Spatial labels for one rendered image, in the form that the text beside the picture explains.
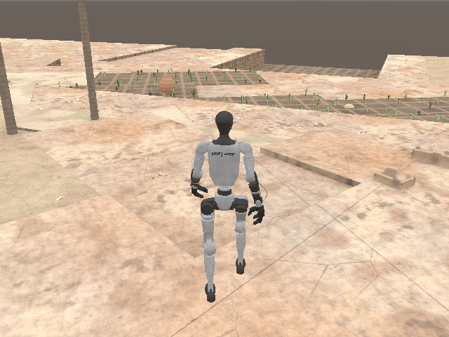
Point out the robot left upper arm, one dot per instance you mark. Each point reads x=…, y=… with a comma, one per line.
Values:
x=201, y=149

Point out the left robot forearm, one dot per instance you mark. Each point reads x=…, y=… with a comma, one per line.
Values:
x=194, y=181

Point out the right robot forearm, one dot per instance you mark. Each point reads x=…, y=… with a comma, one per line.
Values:
x=255, y=191

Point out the robot right shin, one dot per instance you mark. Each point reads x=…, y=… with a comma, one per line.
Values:
x=241, y=243

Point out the robot right thigh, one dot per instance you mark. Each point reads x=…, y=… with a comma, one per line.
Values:
x=241, y=207

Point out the robot right upper arm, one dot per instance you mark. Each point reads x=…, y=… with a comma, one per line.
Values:
x=247, y=150

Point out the right robot hand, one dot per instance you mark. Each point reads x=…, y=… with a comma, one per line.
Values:
x=259, y=214

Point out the left robot hand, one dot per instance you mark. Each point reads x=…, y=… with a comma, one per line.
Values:
x=194, y=191

